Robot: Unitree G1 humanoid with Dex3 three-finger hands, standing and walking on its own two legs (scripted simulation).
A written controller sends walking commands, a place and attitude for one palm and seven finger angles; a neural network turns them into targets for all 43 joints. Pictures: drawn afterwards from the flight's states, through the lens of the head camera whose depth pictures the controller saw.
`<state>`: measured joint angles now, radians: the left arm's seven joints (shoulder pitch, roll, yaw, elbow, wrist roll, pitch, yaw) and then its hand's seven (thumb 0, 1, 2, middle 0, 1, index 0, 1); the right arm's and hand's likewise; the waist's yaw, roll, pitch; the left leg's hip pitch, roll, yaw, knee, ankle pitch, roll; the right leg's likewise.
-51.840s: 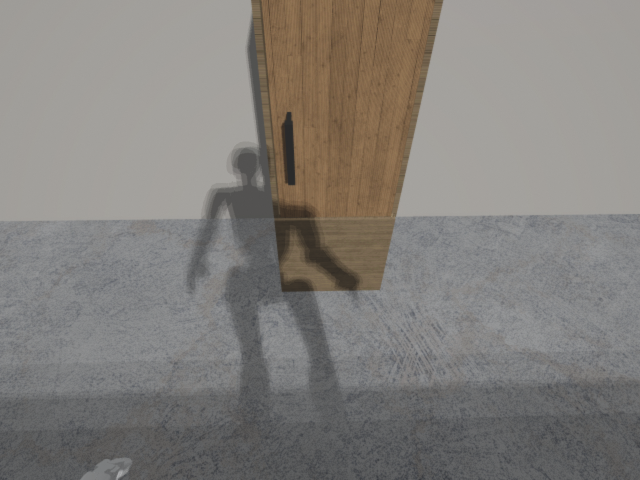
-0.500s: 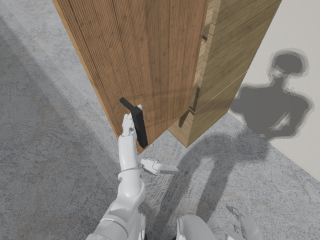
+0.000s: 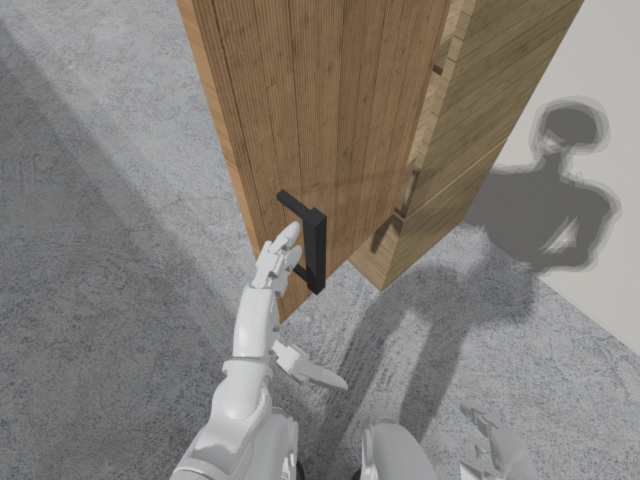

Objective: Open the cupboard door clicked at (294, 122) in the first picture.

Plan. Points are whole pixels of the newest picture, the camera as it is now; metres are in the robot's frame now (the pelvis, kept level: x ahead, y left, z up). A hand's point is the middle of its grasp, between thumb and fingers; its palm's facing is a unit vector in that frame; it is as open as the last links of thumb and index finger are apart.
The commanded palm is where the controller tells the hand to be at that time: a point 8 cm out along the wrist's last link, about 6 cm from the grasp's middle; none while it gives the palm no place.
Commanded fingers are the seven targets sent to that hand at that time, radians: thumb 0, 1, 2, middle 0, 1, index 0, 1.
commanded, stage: slide the hand sideways off the handle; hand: left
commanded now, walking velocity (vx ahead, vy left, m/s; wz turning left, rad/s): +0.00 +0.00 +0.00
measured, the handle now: (303, 247) +0.39 +0.04 +0.04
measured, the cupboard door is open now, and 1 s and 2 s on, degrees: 96 96 96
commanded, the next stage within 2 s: draw the hand back to the body in 0.62 s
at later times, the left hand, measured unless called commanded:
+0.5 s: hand (261, 351) +0.26 +0.08 +0.03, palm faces -0.01 -1.00 +0.00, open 16.2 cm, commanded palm +0.23 +0.14 +0.03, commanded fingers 0.00 -0.50 0.30 -0.15 -0.30 -0.15 -0.30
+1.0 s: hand (201, 357) +0.23 +0.12 +0.11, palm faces -0.01 -1.00 -0.06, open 16.3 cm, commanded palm +0.21 +0.18 +0.10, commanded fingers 0.00 -0.50 0.30 -0.15 -0.30 -0.15 -0.30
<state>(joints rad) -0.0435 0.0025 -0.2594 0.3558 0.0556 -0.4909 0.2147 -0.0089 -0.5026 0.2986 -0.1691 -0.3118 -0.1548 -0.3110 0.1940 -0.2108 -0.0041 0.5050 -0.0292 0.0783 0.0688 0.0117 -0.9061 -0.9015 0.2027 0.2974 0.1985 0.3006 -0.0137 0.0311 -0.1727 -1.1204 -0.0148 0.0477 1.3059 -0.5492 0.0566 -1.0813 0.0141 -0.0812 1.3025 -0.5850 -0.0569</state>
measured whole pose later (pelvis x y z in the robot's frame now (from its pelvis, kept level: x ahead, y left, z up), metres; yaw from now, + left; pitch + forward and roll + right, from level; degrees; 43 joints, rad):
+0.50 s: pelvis +0.02 -0.01 +0.00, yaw +1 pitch +21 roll -1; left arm 0.27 0.09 -0.16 0.10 -0.05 -0.52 0.05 -0.01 -0.50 0.30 -0.17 -0.31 -0.17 -0.32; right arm 0.18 -0.21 0.00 0.46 -0.01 0.03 0.03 0.01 -0.91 -0.90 0.20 0.30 0.20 0.30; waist 0.01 0.02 -0.19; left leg -1.10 -0.01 0.02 1.30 -0.57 0.03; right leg -1.05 0.02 -0.10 1.30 -0.61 -0.08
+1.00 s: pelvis +0.02 -0.01 +0.03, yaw +1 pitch +17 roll -1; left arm 0.46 0.18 -0.02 -0.21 -0.17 -0.34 -0.08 -0.01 -0.50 0.30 -0.15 -0.30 -0.15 -0.30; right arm 0.26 -0.21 0.02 0.43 0.03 0.01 -0.03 0.01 -0.91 -0.90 0.20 0.30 0.20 0.30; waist 0.01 0.07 -0.19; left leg -0.95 -0.01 0.01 1.19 -0.53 0.03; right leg -0.90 0.03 -0.11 1.17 -0.56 -0.07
